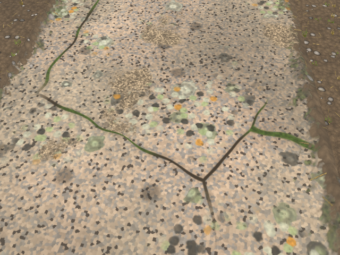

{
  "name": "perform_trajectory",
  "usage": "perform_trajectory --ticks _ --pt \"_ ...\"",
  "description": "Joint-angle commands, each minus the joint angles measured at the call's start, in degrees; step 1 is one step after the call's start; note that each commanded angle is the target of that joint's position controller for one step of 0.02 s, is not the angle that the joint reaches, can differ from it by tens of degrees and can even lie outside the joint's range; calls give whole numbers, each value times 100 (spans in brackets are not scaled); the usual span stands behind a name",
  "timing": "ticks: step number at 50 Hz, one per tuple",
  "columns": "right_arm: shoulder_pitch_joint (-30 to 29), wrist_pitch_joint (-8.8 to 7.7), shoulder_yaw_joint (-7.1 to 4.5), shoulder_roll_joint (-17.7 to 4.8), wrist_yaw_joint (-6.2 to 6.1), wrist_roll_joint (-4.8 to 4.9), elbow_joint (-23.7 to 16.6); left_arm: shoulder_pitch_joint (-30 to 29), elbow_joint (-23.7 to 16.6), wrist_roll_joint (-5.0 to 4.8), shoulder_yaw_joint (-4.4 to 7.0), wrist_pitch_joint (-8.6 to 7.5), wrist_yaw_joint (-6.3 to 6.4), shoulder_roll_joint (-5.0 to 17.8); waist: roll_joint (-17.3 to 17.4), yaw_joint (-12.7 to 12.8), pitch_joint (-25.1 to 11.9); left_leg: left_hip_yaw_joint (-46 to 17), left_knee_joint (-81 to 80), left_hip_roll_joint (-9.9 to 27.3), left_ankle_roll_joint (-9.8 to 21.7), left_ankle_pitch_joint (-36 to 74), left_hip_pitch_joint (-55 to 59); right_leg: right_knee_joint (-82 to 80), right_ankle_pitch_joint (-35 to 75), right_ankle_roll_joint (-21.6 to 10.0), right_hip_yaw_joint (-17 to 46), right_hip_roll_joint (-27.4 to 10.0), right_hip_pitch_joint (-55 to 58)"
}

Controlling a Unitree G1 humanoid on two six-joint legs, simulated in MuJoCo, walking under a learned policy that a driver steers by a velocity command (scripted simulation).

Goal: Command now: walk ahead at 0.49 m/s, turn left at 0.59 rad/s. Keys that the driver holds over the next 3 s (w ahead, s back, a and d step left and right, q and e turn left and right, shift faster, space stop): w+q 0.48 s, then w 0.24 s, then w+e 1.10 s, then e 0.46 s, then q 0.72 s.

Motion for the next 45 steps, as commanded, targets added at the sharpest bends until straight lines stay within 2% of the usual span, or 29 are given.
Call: perform_trajectory --ticks 1,3,5,7,10,12,14,15,16,17,18,19,20,21,22,23,24,25,26,28,31,35,37,40,43,44,45 --pt "172 32 -75 -178 28 26 -479 166 -121 -3 135 -83 -26 486 -597 -1 -268 -156 -39 703 -10 321 -1034 -1521 133 -1019 1498 -1652 925" --pt "-99 92 -55 -136 22 -17 -684 221 -18 -44 199 -123 -36 650 -509 -8 -96 -142 -402 798 -46 533 -1315 -1695 493 -1111 1140 -1730 847" --pt "-339 90 -50 -178 40 -57 -841 304 45 -34 253 -110 -24 803 -427 28 -72 -158 -836 835 -97 1004 -1575 -1736 796 -1140 807 -1775 1007" --pt "-587 49 -39 -197 109 -38 -940 326 70 -31 273 -69 -11 890 -422 98 -55 -70 -1460 810 -89 1626 -1600 -1702 1034 -1038 381 -1679 1169" --pt "-1234 -8 4 -148 240 -43 -1158 485 108 -61 279 9 13 1003 -418 349 65 311 -2431 688 -51 2256 -1394 -1579 1063 -860 -129 -1580 1320" --pt "-1583 5 16 -152 311 -29 -1337 666 157 -114 299 73 19 1110 -451 479 164 485 -2834 628 -3 2179 -1366 -1506 932 -777 -245 -1673 1584" --pt "-1799 26 0 -214 369 -19 -1515 782 211 -172 331 153 22 1217 -493 507 264 607 -3108 558 110 1786 -1400 -1352 1007 -678 -323 -1824 1948" --pt "-1819 34 -22 -267 391 -29 -1580 798 224 -198 350 200 29 1273 -526 468 264 709 -3209 474 193 1486 -1329 -1175 1341 -625 -388 -1882 2110" --pt "-1719 46 -67 -352 401 -42 -1615 761 215 -211 370 241 42 1347 -603 352 168 857 -3297 311 301 1171 -1059 -844 2165 -561 -499 -1896 2212" --pt "-1420 62 -143 -488 395 -59 -1587 718 194 -221 391 284 63 1424 -707 139 -69 1054 -3358 64 423 911 -552 -265 3199 -488 -639 -1857 2251" --pt "-631 69 -285 -698 377 -54 -1394 614 158 -229 389 343 90 1432 -648 -335 -482 1252 -3695 -268 599 1075 482 831 3966 -358 -865 -1683 2062" --pt "491 100 -514 -1121 285 -39 -1075 696 93 -156 310 352 127 1229 -354 -811 -1062 934 -3792 -341 846 1283 2243 2383 3489 -125 -946 -1441 1050" --pt "742 114 -663 -1886 184 -12 -1053 1147 -213 111 56 250 67 451 1301 -396 -1457 -1884 -4035 1279 1661 1114 4271 4599 -1249 246 -836 -647 -1529" --pt "846 10 -562 -1749 225 -46 -1284 893 -410 -53 1 -21 -17 559 1288 -496 -2548 -4479 -5237 2007 2397 55 5022 5744 -2733 251 609 -22 -2650" --pt "758 -70 -428 -1286 270 -111 -1212 168 -565 -287 130 -150 -68 1040 601 -704 -1889 -3758 -5395 1826 1966 385 4727 5845 -2171 105 916 -337 -3227" --pt "484 -107 -370 -1096 268 -99 -1210 39 -625 -280 90 -202 -63 949 353 -498 -1327 -2952 -5317 1612 1753 878 3947 5398 -1648 7 869 -562 -3161" --pt "16 -106 -304 -901 261 -84 -1304 83 -540 -142 91 -187 -10 912 -134 -209 -982 -2317 -5299 1369 1558 1480 3061 4919 -1291 40 879 -792 -2722" --pt "-310 -105 -228 -711 248 -129 -1386 244 -480 -79 135 -116 1 952 -73 33 -828 -1844 -5397 1205 1452 2045 2400 4531 -1076 78 888 -967 -2236" --pt "-452 -112 -195 -646 234 -169 -1435 361 -454 -75 147 -26 -21 929 11 156 -765 -1638 -5537 1097 1421 2292 2010 4354 -955 124 860 -1018 -1912" --pt "-406 -170 -192 -682 195 -153 -1337 429 -415 -8 123 101 -25 744 -28 220 -680 -1230 -5700 997 1466 2885 1617 3978 -698 276 709 -976 -1728" --pt "-107 -193 -204 -778 94 -137 -1114 -100 -566 29 54 163 -3 544 26 57 -376 -768 -5887 850 1365 3060 1516 3003 176 430 628 -912 -1964" --pt "200 -180 -194 -831 45 -110 -885 -826 -718 -42 -4 122 -74 425 201 -271 -134 -461 -5916 686 1060 2313 1629 1468 1463 373 532 -670 -1757" --pt "352 -185 -200 -894 51 -105 -758 -1085 -796 -94 -14 96 -130 432 252 -395 23 -517 -5930 832 1047 2002 1815 1115 1612 297 491 -603 -1759" --pt "529 -161 -207 -909 50 -119 -571 -1345 -934 -135 -13 61 -239 496 241 -503 195 -558 -5742 1164 1011 2194 2560 849 1229 55 485 -587 -2200" --pt "486 -95 -234 -974 12 -117 -461 -1250 -1015 -143 -11 46 -353 522 277 -387 155 -407 -5393 1346 842 3076 3076 701 505 -237 389 -476 -2159" --pt "378 -73 -244 -1030 -2 -130 -473 -1012 -977 -141 23 51 -363 593 330 -247 -18 -261 -5130 1293 753 3948 3095 679 279 -344 262 -318 -1728" --pt "272 -42 -253 -1087 -20 -148 -496 -587 -880 -134 94 63 -349 714 379 -12 -351 -66 -4628 1176 655 5056 3066 655 208 -467 68 -76 -1022"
